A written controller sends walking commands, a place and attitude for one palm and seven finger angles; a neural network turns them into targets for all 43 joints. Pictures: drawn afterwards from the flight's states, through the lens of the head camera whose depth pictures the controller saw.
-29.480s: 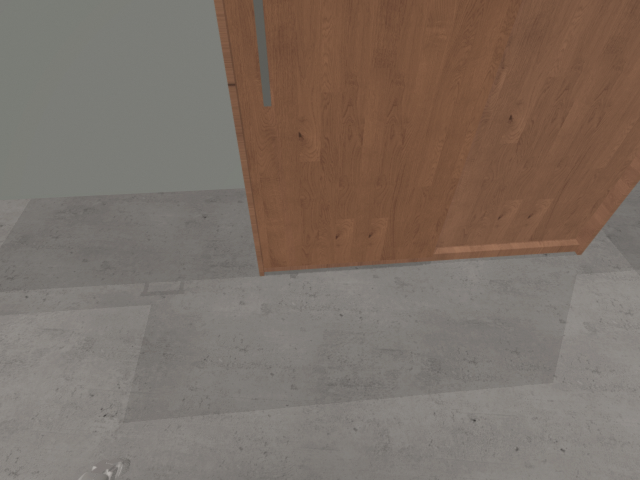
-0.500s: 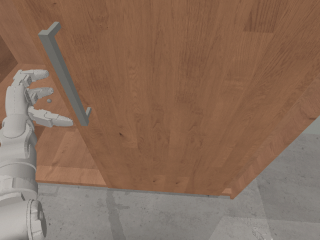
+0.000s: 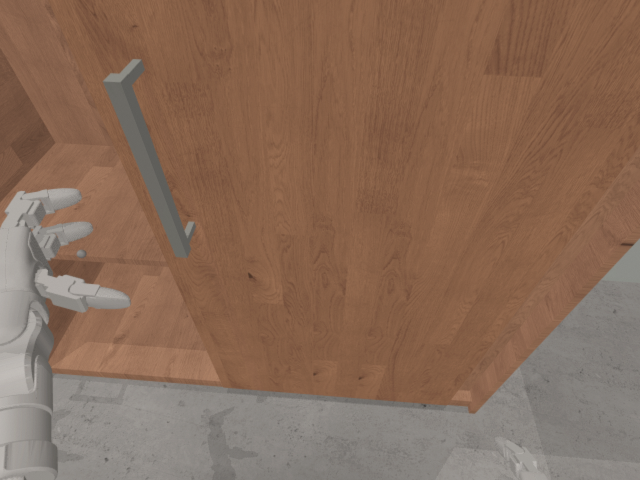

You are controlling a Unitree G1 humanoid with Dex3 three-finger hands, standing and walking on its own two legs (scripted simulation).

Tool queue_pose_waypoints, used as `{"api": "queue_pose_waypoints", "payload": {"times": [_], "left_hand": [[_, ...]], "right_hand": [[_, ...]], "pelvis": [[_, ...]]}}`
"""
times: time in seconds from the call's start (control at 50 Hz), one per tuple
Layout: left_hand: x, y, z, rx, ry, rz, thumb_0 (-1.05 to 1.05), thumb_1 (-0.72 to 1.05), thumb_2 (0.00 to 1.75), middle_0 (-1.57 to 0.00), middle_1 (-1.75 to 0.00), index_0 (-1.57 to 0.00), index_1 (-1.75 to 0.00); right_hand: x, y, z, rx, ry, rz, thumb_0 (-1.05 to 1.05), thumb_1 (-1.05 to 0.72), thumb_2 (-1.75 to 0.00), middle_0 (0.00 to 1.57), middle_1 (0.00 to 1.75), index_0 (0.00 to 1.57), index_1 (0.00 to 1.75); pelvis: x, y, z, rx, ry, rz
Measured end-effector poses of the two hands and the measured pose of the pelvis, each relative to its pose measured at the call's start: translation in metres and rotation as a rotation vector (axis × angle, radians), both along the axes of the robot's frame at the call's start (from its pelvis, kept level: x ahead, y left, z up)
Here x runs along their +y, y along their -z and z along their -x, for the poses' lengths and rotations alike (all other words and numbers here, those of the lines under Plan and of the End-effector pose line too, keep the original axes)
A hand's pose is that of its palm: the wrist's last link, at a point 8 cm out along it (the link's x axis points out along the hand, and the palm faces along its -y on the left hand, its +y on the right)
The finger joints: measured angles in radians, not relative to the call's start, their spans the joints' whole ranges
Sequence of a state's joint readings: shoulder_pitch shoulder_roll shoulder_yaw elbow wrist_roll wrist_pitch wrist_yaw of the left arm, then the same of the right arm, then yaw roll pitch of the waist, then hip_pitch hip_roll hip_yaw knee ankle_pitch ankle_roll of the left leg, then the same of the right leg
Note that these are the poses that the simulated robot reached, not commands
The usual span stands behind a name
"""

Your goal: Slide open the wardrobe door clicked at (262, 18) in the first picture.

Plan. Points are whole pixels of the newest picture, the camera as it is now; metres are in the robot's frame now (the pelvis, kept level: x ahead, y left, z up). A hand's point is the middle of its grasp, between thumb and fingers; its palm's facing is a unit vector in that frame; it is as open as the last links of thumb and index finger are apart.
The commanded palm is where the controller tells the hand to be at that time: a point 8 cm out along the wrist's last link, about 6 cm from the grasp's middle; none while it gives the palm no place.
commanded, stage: slip the hand off the handle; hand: left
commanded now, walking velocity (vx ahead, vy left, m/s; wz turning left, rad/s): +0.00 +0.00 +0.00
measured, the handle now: (162, 173) +0.45 +0.26 +0.15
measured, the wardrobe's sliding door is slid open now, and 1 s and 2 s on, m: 0.57 0.57 0.57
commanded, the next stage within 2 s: draw the hand back to the body in 0.30 s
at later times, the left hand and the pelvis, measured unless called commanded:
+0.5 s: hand (56, 296) +0.26 +0.31 +0.13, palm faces +0.35 -0.94 -0.06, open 14.7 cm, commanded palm +0.22 +0.34 +0.14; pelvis -0.01 -0.01 +0.00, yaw +2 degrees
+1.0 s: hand (51, 321) +0.22 +0.28 +0.15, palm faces +0.29 -0.94 -0.17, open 14.3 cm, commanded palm +0.18 +0.31 +0.16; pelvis -0.01 -0.01 +0.01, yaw +1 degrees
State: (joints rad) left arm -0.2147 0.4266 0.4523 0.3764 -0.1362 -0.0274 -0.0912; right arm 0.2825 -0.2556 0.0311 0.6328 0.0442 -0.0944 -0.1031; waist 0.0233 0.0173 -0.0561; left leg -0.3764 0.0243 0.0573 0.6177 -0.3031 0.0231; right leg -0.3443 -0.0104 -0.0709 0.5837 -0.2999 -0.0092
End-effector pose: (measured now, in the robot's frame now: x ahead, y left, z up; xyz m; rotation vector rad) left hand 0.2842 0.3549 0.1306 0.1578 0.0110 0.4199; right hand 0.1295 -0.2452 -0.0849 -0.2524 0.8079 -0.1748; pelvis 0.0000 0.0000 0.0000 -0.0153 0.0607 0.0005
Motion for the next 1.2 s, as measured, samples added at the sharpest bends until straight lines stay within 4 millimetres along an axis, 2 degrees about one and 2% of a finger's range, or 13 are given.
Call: {"api": "queue_pose_waypoints", "payload": {"times": [0.2, 0.36, 0.44, 0.52, 0.62, 0.7, 0.84, 0.96, 1.06, 1.2], "left_hand": [[0.000, -0.004, 0.025, 0.003, 0.029, 0.008, -0.01, -0.55, 0.20, -0.25, -1.15, -0.25, -1.15], [-0.012, -0.003, 0.051, -0.009, 0.038, -0.006, -0.01, -0.55, 0.20, -0.25, -1.15, -0.25, -1.15], [-0.006, 0.000, 0.059, -0.002, 0.000, 0.010, -0.01, -0.55, 0.20, -0.25, -1.15, -0.25, -1.15], [-0.003, -0.001, 0.059, -0.038, 0.104, 0.101, -0.01, -0.55, 0.20, -0.25, -1.15, -0.25, -1.15], [-0.019, -0.020, 0.051, -0.083, 0.313, 0.098, -0.01, -0.55, 0.20, -0.24, -1.15, -0.25, -1.15], [-0.024, -0.024, 0.050, -0.053, 0.364, 0.111, -0.01, -0.55, 0.20, -0.25, -1.15, -0.25, -1.15], [-0.027, -0.015, 0.076, -0.027, 0.285, 0.123, -0.01, -0.55, 0.20, -0.25, -1.15, -0.25, -1.15], [-0.036, -0.026, 0.096, -0.068, 0.242, 0.046, -0.01, -0.50, 0.22, -0.25, -1.12, -0.25, -1.12], [-0.034, -0.032, 0.107, -0.063, 0.019, -0.116, -0.01, -0.39, 0.28, -0.24, -1.05, -0.25, -1.05], [-0.046, -0.036, 0.124, -0.063, -0.067, -0.206, -0.01, -0.16, 0.39, -0.24, -0.92, -0.24, -0.92]], "right_hand": [[0.010, -0.014, -0.029, -0.121, -0.059, -0.001, 0.01, -0.90, -0.90, 0.20, 0.30, 0.20, 0.30], [0.011, -0.016, -0.030, -0.153, -0.071, -0.017, 0.01, -0.90, -0.90, 0.20, 0.30, 0.20, 0.30], [0.009, -0.013, -0.027, -0.134, -0.077, -0.010, 0.01, -0.90, -0.90, 0.20, 0.30, 0.20, 0.30], [0.005, -0.013, -0.023, -0.129, -0.066, 0.006, 0.01, -0.90, -0.90, 0.20, 0.30, 0.20, 0.30], [0.001, -0.018, -0.023, -0.184, -0.047, 0.009, 0.01, -0.90, -0.90, 0.20, 0.30, 0.20, 0.30], [0.000, -0.024, -0.023, -0.235, -0.036, -0.017, 0.01, -0.90, -0.90, 0.20, 0.30, 0.20, 0.30], [0.002, -0.031, -0.028, -0.276, -0.060, -0.037, 0.01, -0.90, -0.90, 0.20, 0.30, 0.20, 0.30], [0.011, -0.035, -0.039, -0.290, -0.116, -0.029, 0.01, -0.90, -0.90, 0.20, 0.30, 0.20, 0.30], [0.019, -0.034, -0.047, -0.269, -0.156, -0.032, 0.01, -0.90, -0.90, 0.20, 0.30, 0.20, 0.30], [0.025, -0.025, -0.048, -0.199, -0.160, -0.041, 0.01, -0.90, -0.90, 0.20, 0.30, 0.20, 0.30]], "pelvis": [[-0.003, 0.000, 0.008, -0.024, -0.019, 0.002], [-0.005, -0.001, 0.007, -0.037, -0.014, -0.002], [-0.008, -0.001, 0.008, -0.044, -0.020, -0.004], [-0.011, -0.002, 0.010, -0.063, -0.028, 0.000], [-0.010, -0.002, 0.009, -0.081, -0.023, 0.003], [-0.009, -0.003, 0.008, -0.078, -0.010, -0.002], [-0.010, -0.004, 0.007, -0.082, -0.003, -0.005], [-0.010, -0.005, 0.007, -0.104, -0.021, -0.001], [-0.010, -0.008, 0.010, -0.108, -0.025, -0.004], [-0.007, -0.012, 0.004, -0.114, -0.019, -0.011]]}}
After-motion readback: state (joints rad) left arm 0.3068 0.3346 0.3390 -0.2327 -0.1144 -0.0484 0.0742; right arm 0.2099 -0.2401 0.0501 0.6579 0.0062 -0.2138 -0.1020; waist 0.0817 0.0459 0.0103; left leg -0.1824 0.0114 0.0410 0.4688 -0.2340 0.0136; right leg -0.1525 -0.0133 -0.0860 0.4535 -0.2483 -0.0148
